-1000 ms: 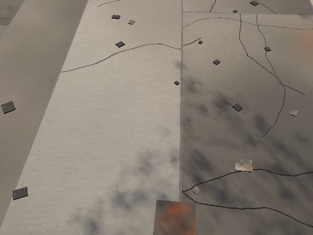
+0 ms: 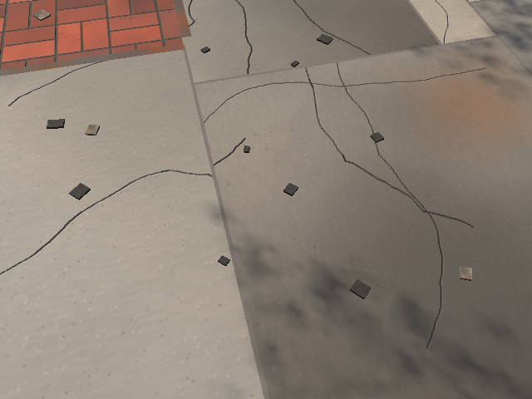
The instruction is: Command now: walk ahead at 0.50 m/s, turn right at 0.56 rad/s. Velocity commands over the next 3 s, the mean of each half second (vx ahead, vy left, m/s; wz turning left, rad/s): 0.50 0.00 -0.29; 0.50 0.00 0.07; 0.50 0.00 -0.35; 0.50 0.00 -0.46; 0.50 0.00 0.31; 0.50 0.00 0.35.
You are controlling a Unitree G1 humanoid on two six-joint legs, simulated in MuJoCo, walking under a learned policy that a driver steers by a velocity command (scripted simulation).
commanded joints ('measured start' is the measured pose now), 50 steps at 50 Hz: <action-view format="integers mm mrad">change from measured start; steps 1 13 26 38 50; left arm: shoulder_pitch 116 230 117 -85 251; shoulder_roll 111 139 125 28 143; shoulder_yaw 33 24 -3 -22 22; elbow -41 6 -43 -93 -8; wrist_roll -4 -2 -4 13 3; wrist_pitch -17 -21 -37 -33 -47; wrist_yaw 11 46 39 35 23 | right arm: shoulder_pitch -90 -312 -7 71 69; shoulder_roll -131 -60 -111 -160 -153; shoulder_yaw -25 -1 -24 -31 -14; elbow -132 -205 -138 -58 -98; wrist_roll -12 -20 -22 -2 14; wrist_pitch -62 -19 -6 4 -6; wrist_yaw -2 23 33 17 13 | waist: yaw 45 104 -46 -55 111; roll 25 -75 38 61 -165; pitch -146 -49 -99 -27 -246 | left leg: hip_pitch -486 -301 264 103 -575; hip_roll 61 18 254 127 -12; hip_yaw -120 -43 -470 -144 -141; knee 53 -615 -952 -1045 77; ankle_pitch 116 623 177 516 -22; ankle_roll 22 -26 256 213 41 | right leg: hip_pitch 487 271 -312 -147 707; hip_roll -291 -193 -133 -151 -410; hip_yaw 495 249 151 74 650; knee -331 -381 645 21 -316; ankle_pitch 173 242 -170 273 -184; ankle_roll -202 -97 82 145 -147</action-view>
